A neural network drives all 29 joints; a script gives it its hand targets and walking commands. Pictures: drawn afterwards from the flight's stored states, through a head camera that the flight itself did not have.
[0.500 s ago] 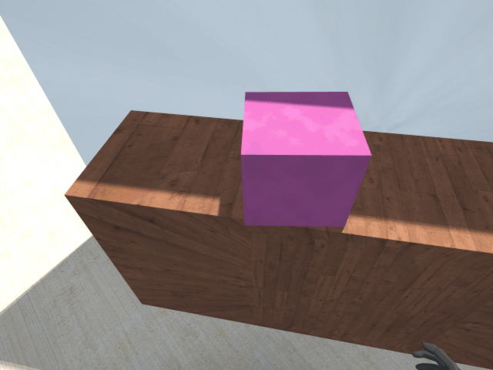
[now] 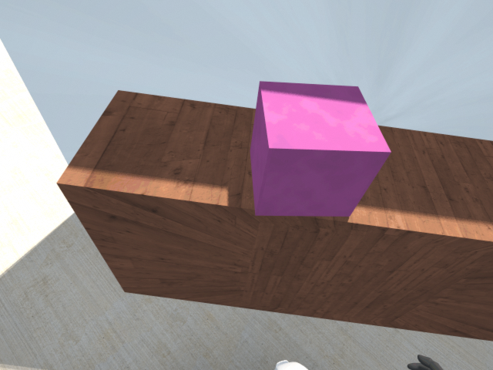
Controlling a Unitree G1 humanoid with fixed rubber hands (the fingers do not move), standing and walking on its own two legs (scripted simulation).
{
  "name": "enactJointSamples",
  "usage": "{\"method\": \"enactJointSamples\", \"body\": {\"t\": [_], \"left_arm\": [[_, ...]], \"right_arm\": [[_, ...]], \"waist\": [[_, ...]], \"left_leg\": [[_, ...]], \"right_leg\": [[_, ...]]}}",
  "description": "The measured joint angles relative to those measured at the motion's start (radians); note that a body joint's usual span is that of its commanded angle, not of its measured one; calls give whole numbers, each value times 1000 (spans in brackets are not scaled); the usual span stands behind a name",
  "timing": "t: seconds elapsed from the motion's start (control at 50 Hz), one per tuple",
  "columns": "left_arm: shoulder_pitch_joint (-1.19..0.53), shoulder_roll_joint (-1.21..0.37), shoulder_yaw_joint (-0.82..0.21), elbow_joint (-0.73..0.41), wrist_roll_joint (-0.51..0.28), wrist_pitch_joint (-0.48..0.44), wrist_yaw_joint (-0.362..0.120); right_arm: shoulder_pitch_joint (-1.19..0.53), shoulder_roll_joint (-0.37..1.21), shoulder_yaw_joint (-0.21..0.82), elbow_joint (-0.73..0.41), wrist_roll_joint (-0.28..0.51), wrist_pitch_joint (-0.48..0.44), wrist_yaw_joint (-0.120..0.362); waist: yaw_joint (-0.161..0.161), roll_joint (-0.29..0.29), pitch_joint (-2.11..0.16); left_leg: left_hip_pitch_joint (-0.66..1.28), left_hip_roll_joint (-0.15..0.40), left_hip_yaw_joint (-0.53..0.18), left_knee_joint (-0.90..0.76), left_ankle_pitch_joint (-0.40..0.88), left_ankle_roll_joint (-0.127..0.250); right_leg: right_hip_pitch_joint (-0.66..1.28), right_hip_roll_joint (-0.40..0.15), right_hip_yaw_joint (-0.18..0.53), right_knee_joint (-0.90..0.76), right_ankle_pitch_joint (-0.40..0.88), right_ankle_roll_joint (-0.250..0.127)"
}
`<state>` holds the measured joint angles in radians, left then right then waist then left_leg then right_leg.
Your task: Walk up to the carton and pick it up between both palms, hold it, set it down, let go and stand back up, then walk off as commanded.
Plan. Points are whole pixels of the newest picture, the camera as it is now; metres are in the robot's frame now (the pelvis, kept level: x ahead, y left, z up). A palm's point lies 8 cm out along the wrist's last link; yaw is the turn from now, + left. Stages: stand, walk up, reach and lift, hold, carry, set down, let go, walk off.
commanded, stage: walk up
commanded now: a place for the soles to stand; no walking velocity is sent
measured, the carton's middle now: (306, 151) +0.56 -0.14 +0.02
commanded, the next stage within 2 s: none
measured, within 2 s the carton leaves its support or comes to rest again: neither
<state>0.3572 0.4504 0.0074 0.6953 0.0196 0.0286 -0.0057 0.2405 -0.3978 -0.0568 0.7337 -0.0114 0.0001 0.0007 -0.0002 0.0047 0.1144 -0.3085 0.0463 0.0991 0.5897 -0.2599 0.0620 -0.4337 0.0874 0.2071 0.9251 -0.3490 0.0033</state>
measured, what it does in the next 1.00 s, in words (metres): steps on the spot: right foot, then left foot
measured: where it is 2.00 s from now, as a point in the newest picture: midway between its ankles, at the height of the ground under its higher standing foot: outside the picture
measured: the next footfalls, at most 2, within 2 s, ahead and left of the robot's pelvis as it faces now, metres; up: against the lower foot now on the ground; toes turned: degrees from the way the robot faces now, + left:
right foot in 0.46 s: +0.08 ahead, -0.16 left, +0.00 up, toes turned +2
left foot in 0.84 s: +0.10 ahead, +0.07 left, +0.00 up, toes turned -2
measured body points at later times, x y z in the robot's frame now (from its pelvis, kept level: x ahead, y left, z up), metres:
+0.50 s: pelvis +0.01 -0.05 -0.02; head +0.03 -0.06 +0.43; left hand +0.10 +0.27 -0.11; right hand +0.09 -0.38 -0.12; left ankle +0.04 +0.06 -0.73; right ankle +0.04 -0.16 -0.74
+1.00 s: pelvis +0.03 +0.00 +0.00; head +0.06 +0.01 +0.44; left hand +0.14 +0.29 -0.12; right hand +0.09 -0.34 -0.08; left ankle +0.06 +0.07 -0.73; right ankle +0.02 -0.18 -0.69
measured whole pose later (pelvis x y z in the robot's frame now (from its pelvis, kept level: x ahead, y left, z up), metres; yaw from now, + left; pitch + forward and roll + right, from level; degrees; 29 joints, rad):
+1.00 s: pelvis +0.03 +0.00 +0.00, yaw -9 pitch -2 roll -3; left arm 0.35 0.43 0.01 0.70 0.02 0.01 0.00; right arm 0.25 -0.40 -0.06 0.73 -0.01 -0.01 0.00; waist 0.00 0.00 0.11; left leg -0.28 0.05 0.11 0.61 -0.31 0.06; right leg -0.40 0.08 0.17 0.88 -0.38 -0.01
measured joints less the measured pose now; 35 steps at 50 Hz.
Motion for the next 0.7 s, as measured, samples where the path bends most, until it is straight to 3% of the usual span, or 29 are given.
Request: {"method": "enactJointSamples", "body": {"t": [0.3,0.46,0.54,0.7], "left_arm": [[17,27,0,0,0,0,0],[20,13,0,-1,0,-12,0],[16,-26,-1,2,0,-14,2],[8,-50,0,2,0,-27,5]], "right_arm": [[1,3,0,0,0,-7,5],[-3,-33,0,1,0,14,27],[-18,-39,0,1,0,42,26],[-19,-47,0,0,0,42,22]], "waist": [[0,-16,0],[0,-17,-2],[1,3,-8],[3,2,-7]], "left_leg": [[4,3,47,-36,18,7],[-3,16,88,93,-66,5],[-30,14,66,233,-230,4],[-36,-1,12,294,-247,4]], "right_leg": [[-1,-12,-33,12,33,0],[92,-34,-88,-239,37,-12],[95,-17,-79,-220,37,-26],[95,-17,-39,-282,69,-25]]}}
